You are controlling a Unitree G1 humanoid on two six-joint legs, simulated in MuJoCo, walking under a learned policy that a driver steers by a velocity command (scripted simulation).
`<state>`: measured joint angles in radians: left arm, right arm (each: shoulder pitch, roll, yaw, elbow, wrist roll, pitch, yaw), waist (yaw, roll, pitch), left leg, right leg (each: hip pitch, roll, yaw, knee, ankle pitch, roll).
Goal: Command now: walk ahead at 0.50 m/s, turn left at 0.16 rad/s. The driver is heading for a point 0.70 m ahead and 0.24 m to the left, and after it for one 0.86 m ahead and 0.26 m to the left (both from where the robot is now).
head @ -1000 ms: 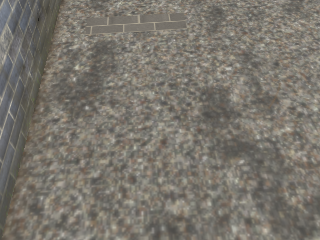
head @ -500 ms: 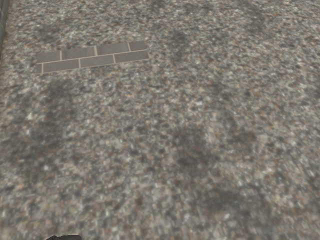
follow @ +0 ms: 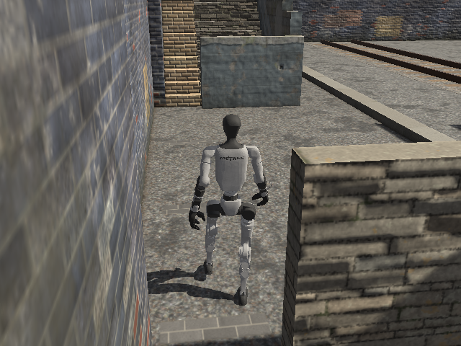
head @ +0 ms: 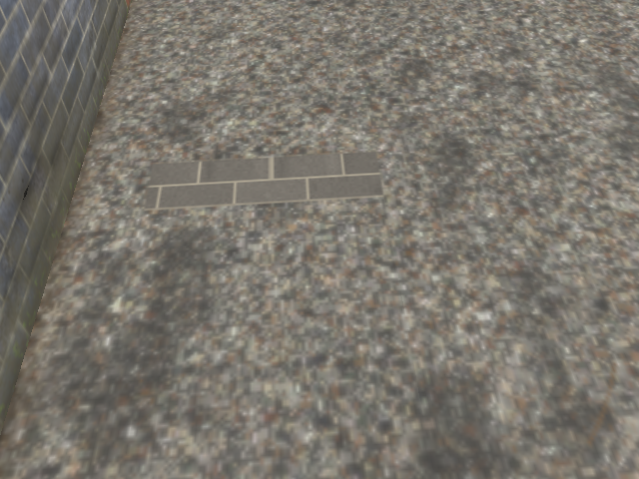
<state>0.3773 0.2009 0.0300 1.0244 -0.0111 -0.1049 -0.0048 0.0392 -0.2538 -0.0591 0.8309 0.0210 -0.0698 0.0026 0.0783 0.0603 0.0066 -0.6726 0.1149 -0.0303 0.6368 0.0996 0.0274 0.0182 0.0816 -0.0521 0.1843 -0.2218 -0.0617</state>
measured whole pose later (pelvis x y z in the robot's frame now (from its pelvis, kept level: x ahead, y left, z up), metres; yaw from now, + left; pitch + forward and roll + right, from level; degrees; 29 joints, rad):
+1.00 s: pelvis +0.40 +0.08 +0.00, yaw +31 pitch +2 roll +0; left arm 0.28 0.27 0.06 0.80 0.00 -0.09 0.00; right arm 0.24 -0.33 -0.06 0.69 0.01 -0.03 0.00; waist 0.04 0.04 0.00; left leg -0.55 0.02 -0.08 1.00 -0.33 -0.01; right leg -0.21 0.04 0.02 0.37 -0.20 -0.03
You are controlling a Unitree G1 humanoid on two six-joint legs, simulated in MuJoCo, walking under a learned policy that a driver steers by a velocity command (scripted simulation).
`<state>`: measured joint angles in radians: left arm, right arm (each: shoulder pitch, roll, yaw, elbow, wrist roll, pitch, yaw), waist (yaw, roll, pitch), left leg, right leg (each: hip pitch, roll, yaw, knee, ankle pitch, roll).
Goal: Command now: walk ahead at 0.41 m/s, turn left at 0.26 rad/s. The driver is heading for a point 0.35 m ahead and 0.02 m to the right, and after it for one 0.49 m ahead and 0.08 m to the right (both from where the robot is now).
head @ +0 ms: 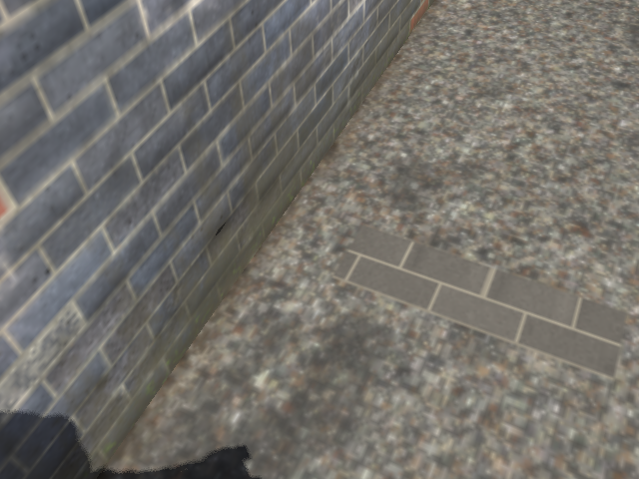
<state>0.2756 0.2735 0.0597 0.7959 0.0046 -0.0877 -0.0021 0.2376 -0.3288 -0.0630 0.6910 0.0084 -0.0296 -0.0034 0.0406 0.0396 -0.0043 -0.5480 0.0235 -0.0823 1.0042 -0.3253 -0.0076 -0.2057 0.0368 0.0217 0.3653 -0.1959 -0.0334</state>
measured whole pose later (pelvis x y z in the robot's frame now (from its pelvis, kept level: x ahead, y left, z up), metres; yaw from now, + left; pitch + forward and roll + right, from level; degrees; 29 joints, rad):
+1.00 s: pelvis +0.29 +0.01 -0.01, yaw -13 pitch +1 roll +1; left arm 0.12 0.29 0.03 0.64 0.02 0.01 -0.01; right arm 0.24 -0.31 -0.03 0.74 0.00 0.01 -0.05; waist 0.00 0.00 0.04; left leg -0.43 0.04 -0.06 0.78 -0.38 -0.07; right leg -0.38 0.10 0.09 0.51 -0.14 -0.07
